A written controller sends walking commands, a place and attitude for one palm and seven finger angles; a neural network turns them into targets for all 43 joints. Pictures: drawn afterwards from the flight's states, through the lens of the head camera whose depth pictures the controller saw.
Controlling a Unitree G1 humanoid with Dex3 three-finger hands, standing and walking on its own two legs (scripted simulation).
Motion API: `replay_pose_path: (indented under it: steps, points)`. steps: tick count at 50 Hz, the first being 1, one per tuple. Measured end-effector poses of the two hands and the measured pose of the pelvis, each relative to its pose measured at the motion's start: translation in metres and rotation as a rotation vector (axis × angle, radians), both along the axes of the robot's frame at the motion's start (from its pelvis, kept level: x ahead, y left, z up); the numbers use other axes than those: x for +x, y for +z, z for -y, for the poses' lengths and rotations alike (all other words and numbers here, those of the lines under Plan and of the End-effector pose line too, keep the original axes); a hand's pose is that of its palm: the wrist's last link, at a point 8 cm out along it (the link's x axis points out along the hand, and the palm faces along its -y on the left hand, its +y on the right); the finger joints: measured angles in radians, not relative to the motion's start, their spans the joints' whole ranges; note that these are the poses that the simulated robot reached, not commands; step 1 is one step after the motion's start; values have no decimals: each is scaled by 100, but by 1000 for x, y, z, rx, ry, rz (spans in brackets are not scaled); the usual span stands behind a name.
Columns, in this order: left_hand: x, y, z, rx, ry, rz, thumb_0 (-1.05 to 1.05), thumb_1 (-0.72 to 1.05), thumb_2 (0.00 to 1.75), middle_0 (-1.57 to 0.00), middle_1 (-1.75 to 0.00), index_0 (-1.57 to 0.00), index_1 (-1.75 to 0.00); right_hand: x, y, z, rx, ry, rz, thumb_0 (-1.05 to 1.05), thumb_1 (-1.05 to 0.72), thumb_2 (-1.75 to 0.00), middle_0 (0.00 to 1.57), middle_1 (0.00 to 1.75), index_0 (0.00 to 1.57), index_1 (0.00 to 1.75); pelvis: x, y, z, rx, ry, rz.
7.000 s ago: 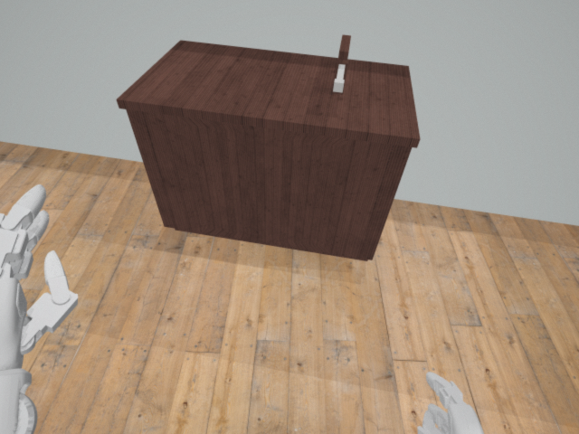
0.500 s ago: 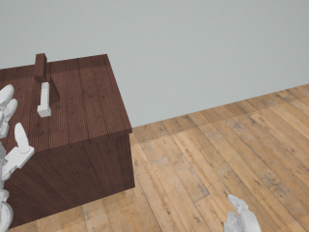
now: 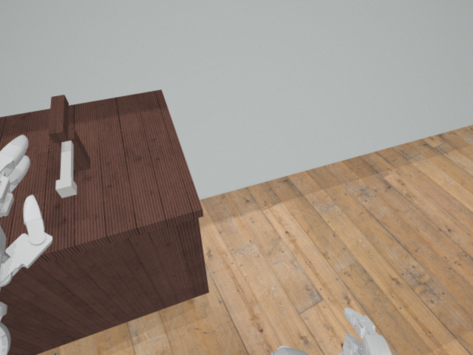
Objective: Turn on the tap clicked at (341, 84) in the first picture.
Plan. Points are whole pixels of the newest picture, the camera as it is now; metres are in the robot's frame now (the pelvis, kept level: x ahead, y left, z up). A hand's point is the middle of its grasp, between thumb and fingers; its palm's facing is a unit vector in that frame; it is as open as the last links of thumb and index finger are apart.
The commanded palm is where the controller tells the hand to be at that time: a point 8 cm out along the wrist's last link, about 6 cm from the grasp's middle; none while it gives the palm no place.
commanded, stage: shuffle to correct the standing spot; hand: left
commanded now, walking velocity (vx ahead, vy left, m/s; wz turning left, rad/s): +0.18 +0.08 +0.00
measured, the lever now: (66, 187) +0.40 +0.36 +0.02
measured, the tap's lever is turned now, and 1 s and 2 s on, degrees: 0 0 0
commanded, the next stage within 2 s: come to a stop and stand still in 0.28 s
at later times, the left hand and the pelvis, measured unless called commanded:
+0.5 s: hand (31, 193) +0.28 +0.29 +0.17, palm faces +0.47 -0.79 -0.38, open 7.4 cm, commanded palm +0.22 +0.31 +0.18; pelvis +0.07 +0.03 -0.02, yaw +2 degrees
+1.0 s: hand (9, 178) +0.29 +0.32 +0.18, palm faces +0.47 -0.77 -0.44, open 7.4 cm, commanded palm +0.21 +0.31 +0.18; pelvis +0.06 +0.03 +0.00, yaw +1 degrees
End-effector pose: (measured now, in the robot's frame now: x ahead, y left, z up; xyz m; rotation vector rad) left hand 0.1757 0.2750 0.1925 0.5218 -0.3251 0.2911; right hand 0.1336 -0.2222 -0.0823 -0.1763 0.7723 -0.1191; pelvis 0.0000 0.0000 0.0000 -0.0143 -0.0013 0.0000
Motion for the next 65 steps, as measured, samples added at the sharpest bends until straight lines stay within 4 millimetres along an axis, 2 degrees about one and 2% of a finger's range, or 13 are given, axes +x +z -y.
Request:
replay_pose_path:
  steps: [5, 8, 16, 21, 26, 32, 38, 46, 48, 51, 54, 59, 65]
  points:
    - [7, -5, -4, 76, 60, -25, 1, 89, 90, -21, -31, -21, -30, 16, -20, 10, -2, 12, -4, 1, -90, -90, 20, 30, 20, 30, 16, -14, 8, 14, 18, 5]
    - [11, -14, -7, 14, 101, 5, 1, 89, 90, -21, -31, -21, -30, 29, -29, 19, -22, 38, -32, 1, -90, -90, 20, 30, 20, 30, 19, -19, 10, -6, 26, 18]
    - [25, -10, -1, -68, 67, 64, 2, 89, 90, -21, -31, -21, -30, 62, 3, 23, -100, 52, 1, 2, -90, -90, 20, 30, 20, 30, 36, -7, 3, 33, 30, 19]
    - [39, 1, -24, -16, 54, 126, 1, 89, 90, -21, -31, -21, -30, 86, 8, 9, -117, 14, 84, 1, -90, -90, 20, 30, 20, 30, 54, -16, -18, 26, 24, 33]
    - [61, -10, -50, -36, 119, 78, 1, 89, 90, -21, -31, -21, -30, 102, 1, -22, -45, 22, 88, 1, -90, -90, 20, 30, 19, 30, 69, -15, -26, 28, 39, 31]
    - [74, -17, -45, -107, 104, 7, 2, 90, 90, -21, -30, -20, -30, 111, 0, -57, 20, 82, 46, 1, -90, -90, 20, 30, 20, 30, 82, -5, -31, 5, 27, 11]
    - [78, -12, -43, -92, 71, -25, 2, 89, 90, -21, -31, -21, -30, 119, 9, -63, 21, 88, 59, 1, -90, -90, 20, 30, 20, 30, 81, 0, -32, 1, 17, 1]
    - [66, -15, -47, -117, 102, -69, 2, 89, 90, -21, -30, -21, -30, 115, 21, -40, -33, 57, 82, 1, -90, -90, 20, 30, 20, 30, 74, 5, -32, -6, 18, -6]
    - [70, -3, -60, 0, 103, -30, 2, 89, 90, -21, -31, -21, -30, 109, 21, -35, -73, 89, 70, 1, -90, -90, 20, 30, 20, 30, 67, 4, -30, -12, 27, -9]
    - [74, 4, -84, -2, 140, 39, 2, 89, 90, -21, -31, -21, -30, 98, 20, -27, -83, 100, 51, 1, -90, -90, 20, 30, 20, 30, 55, 3, -32, -8, 9, -3]
    - [69, -6, -76, -54, 105, 24, 2, 90, 90, -21, -30, -20, -30, 86, 22, -23, -79, 68, 79, 1, -90, -90, 20, 30, 20, 30, 49, 2, -40, -3, -9, 6]
    - [55, -31, -54, -100, -21, -64, 2, 90, 90, -21, -30, -20, -30, 64, 23, -28, -94, 11, 76, 1, -90, -90, 20, 30, 20, 30, 48, 0, -52, -1, -12, 11]
    - [51, -29, -82, -61, 34, -17, 2, 89, 90, -22, -31, -21, -30, 52, 15, -52, -82, 35, 30, 2, -90, -90, 20, 30, 19, 30, 47, -2, -59, 2, 18, 21]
